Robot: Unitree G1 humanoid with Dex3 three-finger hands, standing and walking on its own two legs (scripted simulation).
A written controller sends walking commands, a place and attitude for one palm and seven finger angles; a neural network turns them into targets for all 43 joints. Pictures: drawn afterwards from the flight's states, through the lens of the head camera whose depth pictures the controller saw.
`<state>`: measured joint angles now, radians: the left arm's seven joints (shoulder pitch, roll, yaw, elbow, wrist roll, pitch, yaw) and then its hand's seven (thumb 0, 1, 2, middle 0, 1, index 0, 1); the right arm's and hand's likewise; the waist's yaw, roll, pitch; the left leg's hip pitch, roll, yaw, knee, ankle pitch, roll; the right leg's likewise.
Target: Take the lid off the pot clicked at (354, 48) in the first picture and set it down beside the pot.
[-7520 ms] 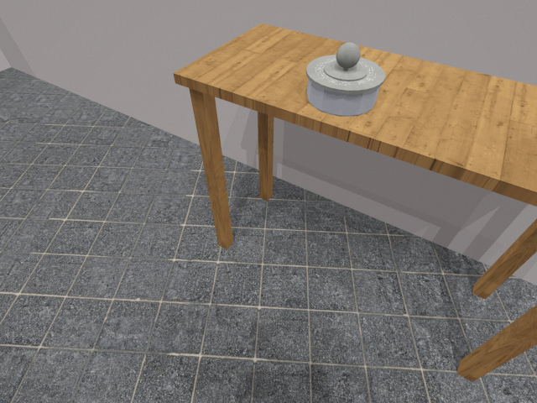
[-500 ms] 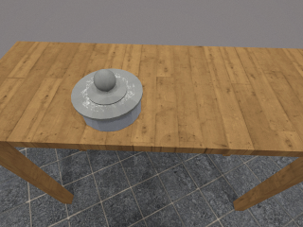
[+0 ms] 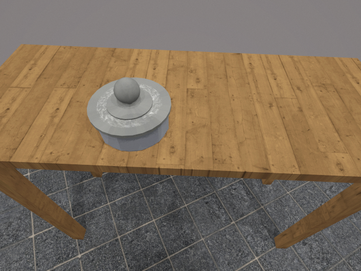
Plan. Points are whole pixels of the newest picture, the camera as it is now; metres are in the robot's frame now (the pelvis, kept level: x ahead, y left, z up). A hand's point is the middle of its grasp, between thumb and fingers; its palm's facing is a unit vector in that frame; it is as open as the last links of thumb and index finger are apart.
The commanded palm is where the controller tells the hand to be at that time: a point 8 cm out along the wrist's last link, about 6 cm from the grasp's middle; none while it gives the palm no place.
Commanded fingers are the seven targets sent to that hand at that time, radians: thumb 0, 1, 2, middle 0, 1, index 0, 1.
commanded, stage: come to a stop and stand still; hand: left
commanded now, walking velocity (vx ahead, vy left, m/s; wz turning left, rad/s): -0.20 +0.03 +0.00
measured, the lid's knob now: (127, 90) +0.43 +0.15 +0.17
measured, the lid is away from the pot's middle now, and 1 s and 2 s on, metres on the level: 0.00 0.00 0.00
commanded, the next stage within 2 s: look again from close up in 1.04 s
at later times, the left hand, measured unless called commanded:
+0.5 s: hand out of the picture -0.02 +0.19 -0.18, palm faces +0.02 -0.98 -0.18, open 7.4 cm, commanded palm none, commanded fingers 0.00 0.90 0.90 -0.20 -0.30 -0.20 -0.30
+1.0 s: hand out of the picture +0.06 +0.21 -0.18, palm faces +0.05 -0.97 -0.24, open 7.4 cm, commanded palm none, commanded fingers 0.00 0.90 0.90 -0.20 -0.30 -0.20 -0.30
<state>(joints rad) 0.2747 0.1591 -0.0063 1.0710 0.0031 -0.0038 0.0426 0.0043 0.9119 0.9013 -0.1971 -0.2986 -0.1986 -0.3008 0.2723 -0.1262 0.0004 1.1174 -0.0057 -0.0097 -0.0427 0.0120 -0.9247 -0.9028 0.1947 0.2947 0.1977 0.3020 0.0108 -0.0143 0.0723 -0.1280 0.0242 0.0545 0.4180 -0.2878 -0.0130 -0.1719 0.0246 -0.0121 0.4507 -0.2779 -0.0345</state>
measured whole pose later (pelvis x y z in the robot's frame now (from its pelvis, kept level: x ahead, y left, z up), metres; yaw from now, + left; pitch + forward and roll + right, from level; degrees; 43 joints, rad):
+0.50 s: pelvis -0.02 +0.01 -0.01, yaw +0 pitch +0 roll +0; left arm 0.31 0.17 0.01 1.01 0.02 0.01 0.02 0.00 0.91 0.90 -0.20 -0.30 -0.20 -0.30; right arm 0.33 -0.13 -0.01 1.06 -0.02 0.00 -0.02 0.01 -0.91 -0.90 0.19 0.29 0.20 0.30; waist 0.01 -0.02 0.04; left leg -0.21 0.01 0.06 0.51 -0.30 0.01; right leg -0.25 0.01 0.00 0.52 -0.27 -0.02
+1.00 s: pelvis +0.02 +0.03 -0.01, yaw +1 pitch +0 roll +0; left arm 0.24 0.16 0.01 1.03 0.00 -0.01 0.05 0.00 0.90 0.90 -0.20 -0.30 -0.20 -0.30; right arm 0.26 -0.17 -0.01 1.05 -0.02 -0.02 -0.04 0.02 -0.93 -0.90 0.19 0.29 0.20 0.30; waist 0.00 0.02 0.03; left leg -0.14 -0.02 0.05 0.51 -0.37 0.03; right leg -0.18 -0.02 -0.01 0.54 -0.36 0.01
